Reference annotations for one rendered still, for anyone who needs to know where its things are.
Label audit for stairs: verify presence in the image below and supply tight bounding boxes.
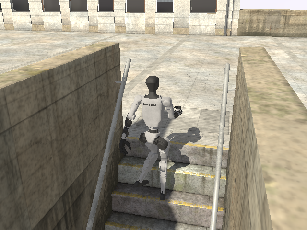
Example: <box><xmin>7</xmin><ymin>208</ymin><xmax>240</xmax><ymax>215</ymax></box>
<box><xmin>105</xmin><ymin>138</ymin><xmax>228</xmax><ymax>230</ymax></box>

